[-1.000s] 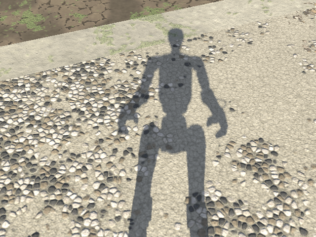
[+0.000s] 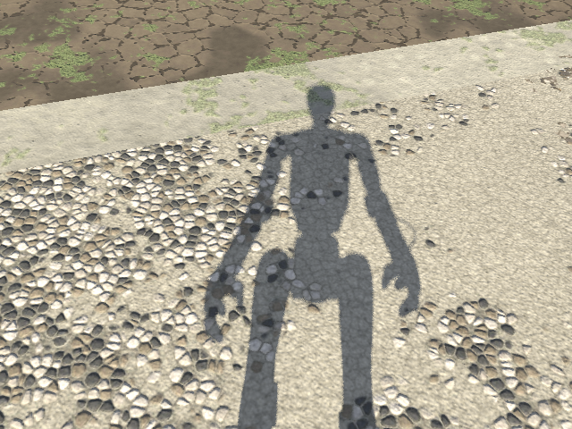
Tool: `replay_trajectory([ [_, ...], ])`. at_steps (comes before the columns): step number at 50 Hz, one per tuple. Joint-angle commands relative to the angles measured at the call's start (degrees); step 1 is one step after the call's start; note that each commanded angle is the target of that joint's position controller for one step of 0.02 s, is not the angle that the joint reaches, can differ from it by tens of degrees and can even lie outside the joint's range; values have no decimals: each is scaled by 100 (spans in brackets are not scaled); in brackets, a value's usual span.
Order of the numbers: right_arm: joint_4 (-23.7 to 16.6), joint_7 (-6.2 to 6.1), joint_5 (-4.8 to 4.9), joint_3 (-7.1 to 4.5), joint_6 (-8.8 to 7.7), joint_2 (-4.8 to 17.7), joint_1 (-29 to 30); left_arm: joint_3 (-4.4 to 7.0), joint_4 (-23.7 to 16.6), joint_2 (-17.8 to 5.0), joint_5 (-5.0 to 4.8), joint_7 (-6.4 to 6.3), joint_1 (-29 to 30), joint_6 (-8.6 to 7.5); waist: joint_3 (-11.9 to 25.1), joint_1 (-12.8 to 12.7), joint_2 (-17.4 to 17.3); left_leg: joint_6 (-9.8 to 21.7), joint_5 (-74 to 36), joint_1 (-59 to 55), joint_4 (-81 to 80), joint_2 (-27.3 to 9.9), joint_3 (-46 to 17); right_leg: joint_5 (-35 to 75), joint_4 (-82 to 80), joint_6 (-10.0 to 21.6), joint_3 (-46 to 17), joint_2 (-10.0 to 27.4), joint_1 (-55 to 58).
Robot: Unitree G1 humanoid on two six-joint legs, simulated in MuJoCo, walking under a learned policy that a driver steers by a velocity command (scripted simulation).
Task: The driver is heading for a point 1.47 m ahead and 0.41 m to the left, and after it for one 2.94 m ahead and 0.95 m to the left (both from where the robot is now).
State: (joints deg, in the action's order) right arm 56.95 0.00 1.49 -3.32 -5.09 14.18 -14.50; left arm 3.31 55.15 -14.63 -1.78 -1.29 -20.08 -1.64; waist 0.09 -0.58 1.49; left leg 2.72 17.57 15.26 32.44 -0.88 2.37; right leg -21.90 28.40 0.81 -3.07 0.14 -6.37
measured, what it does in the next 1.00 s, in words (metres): walks ahead: right foot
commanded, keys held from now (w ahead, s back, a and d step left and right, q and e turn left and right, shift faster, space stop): w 0.54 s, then w+q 0.46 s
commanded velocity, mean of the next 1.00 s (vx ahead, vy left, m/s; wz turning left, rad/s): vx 0.46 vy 0.00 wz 0.15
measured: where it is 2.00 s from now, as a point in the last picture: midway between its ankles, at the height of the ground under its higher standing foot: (216, 256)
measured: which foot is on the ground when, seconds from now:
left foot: down 0.00-0.52, up 0.54-1.00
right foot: down 0.00-0.00, up 0.02-0.48, down 0.50-1.00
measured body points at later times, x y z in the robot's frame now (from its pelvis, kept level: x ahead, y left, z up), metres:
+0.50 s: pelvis +0.23 -0.01 -0.02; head +0.27 +0.00 +0.43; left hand +0.49 +0.21 -0.10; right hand +0.12 -0.26 -0.15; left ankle +0.01 +0.11 -0.73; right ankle +0.38 -0.10 -0.73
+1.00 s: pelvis +0.52 +0.01 -0.01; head +0.55 +0.03 +0.44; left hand +0.47 +0.28 -0.15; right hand +0.75 -0.18 -0.10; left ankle +0.66 +0.16 -0.71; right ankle +0.38 -0.11 -0.73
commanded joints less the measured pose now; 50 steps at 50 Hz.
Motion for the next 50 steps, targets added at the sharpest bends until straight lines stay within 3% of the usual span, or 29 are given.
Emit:
replay_trajectory([
  [1, 375, 29, -33, -331, -71, 1258, -2019, -45, -694, -112, 102, 12, 887, -192, 131, 885, -1993, 772, 442, -2715, -1848, -1665, -3049, -387, 2350, 55, 443, -374, -3076],
  [2, 362, 86, -134, -211, -134, 1058, -1895, 19, -757, -312, -34, 14, 888, -287, 23, 726, -1759, 1300, 1386, -2417, -2404, -2215, -4468, -1075, 3505, 100, -183, -330, -3624],
  [3, 187, 90, -114, -122, -187, 821, -1284, 51, -747, -476, -153, 49, 880, -363, -540, 468, -1151, 1234, 1698, -2089, -2407, -2170, -4022, -598, 3960, 252, -368, 77, -4054],
  [4, 39, 102, -114, -70, -207, 669, -884, 60, -675, -531, -150, 80, 873, -408, -700, 348, -849, 1015, 1435, -1897, -2423, -1871, -3316, 29, 3959, 352, -271, 331, -4088],
  [5, -38, 125, -123, -37, -207, 649, -683, 89, -633, -551, -75, 84, 923, -433, -707, 280, -669, 836, 794, -1820, -2465, -1654, -2773, 513, 3722, 387, -191, 483, -4034],
  [7, 1, 121, -151, 60, -159, 396, -813, 137, -590, -544, 34, 138, 1009, -406, -564, 266, -739, 595, -633, -1761, -2487, -1258, -1821, 1077, 3249, 328, -10, 626, -3646],
  [10, 113, 35, -162, 76, -90, 501, -1216, 96, -681, -295, 80, 190, 1350, -326, -501, 334, -652, 680, -2131, -1840, -2476, -1117, -1217, 1487, 2726, 92, 268, 574, -3740],
  [13, 72, -60, -181, 76, -30, 625, -1216, 12, -958, -136, 66, 213, 2095, -318, -656, 441, -571, 661, -2284, -1491, -2660, -992, -857, 2088, 1575, -60, 410, 458, -3540],
  [17, 168, -105, -122, 57, -20, 670, -1512, -48, -1172, -146, 20, 305, 2776, -349, -877, 570, -620, 695, -2092, -1427, -2841, -1062, -650, 2648, 561, -10, 537, 278, -3106],
  [20, 228, -119, -73, 5, 27, 713, -1546, -54, -1329, -237, 2, 398, 3042, -408, -927, 465, -622, 671, -2594, -1956, -2606, -1307, -588, 2473, 183, 198, 456, 249, -3089],
  [22, 181, -126, -89, -54, 74, 836, -1405, 22, -1304, -438, 10, 428, 2782, -440, -606, 192, -727, 573, -4041, -2298, -2062, -1397, -514, 2107, 88, 385, 548, 65, -2557],
  [23, 151, -129, -111, -89, 114, 919, -1338, 103, -1203, -605, 14, 408, 2366, -437, -239, -49, -873, 516, -5166, -2397, -1519, -1388, -472, 1906, 153, 494, 674, -125, -1947],
  [24, 109, -125, -146, -85, 174, 903, -1232, 236, -926, -832, -1, 366, 1437, -422, 331, -520, -912, 392, -5895, -2218, -467, -1197, -311, 1901, 102, 665, 794, -306, -801],
  [25, -6, -113, -188, -32, 186, 819, -1136, 345, -632, -1084, 28, 302, 329, -388, 1031, -979, -802, 235, -5081, -1091, 962, -997, -268, 1871, 301, 945, 233, 196, 1011],
  [26, -100, -20, -188, 187, 90, 46, -1852, 472, -439, -1619, 169, 273, -536, -361, 2110, -715, 629, -175, -1859, 1353, 3443, 33, -154, 607, 34, 1967, -2559, 1848, 3433],
  [27, 18, 24, -71, 193, -95, 104, -1762, 320, -365, -1166, 141, 282, -467, -342, 2434, -723, 953, -102, 1383, 2065, 4482, 427, -1012, -66, -1099, 2093, -4210, 2256, 3392],
  [28, -234, 39, 133, 36, -203, 628, -1106, 213, -420, -852, 92, 282, 157, -368, 1274, -623, 766, 36, 1160, 2610, 4826, 57, -1077, -181, -1295, 1707, -3325, 2045, 2437],
  [29, -366, 2, 198, 7, -239, 745, -666, 143, -536, -641, 99, 279, 731, -402, 615, -415, 311, 104, 590, 2504, 4600, -278, -905, 300, -1478, 1480, -2395, 1878, 1362],
  [30, -386, -56, 142, -33, -204, 696, -496, 82, -547, -439, 143, 310, 1083, -456, 215, -198, -16, 90, 187, 2240, 4210, -505, -812, 869, -1683, 1309, -1712, 1653, 493],
  [31, -349, -96, 77, -73, -105, 586, -639, 37, -518, -294, 202, 330, 1264, -519, 101, 41, 132, 86, -83, 1819, 3885, -699, -865, 1179, -1859, 1141, -1147, 1428, -45],
  [33, -294, -107, 60, -51, 83, 271, -899, 40, -368, -271, 230, 349, 1248, -565, -21, 220, 285, 46, -195, 1428, 3651, -786, -856, 1389, -2130, 1105, -576, 1267, -652],
  [35, -453, -130, 40, -74, 184, 286, -667, 76, -230, -451, 253, 294, 1109, -602, -256, 262, 275, -31, -515, 1747, 3392, -820, -886, 1625, -2341, 1153, -177, 1265, -857],
  [38, -718, -101, -17, -113, 170, 392, -86, 101, -138, -624, 281, 172, 900, -604, -394, 152, 101, -127, -1483, 2354, 2512, -770, -996, 2048, -2406, 1115, 251, 1239, -571],
  [42, -1023, 62, -51, -24, 96, 242, 745, 95, -114, -790, 232, 67, 654, -561, -471, -133, -33, -126, -2462, 2215, 1094, -633, -475, 2405, -2419, 925, 872, 1157, -212],
  [45, -1343, 187, -39, 42, 98, 185, 1313, 115, 19, -885, 167, 40, 214, -436, -613, -363, -132, -41, -2276, 2604, 571, -578, -286, 2687, -2167, 896, 1032, 1393, 660],
  [47, -1573, 281, -30, 47, 105, 221, 1530, 144, 52, -955, 129, 33, 74, -312, -632, -381, -103, 68, -1769, 2799, 388, -501, -137, 3187, -1823, 835, 1112, 1572, 1220],
  [50, -1727, 382, -12, -83, 140, 515, 1150, 214, -98, -1180, 122, -14, 288, -155, -166, 2, 243, 361, -869, 1856, 347, -10, 356, 5769, -691, 629, 1385, 1625, 1481],
])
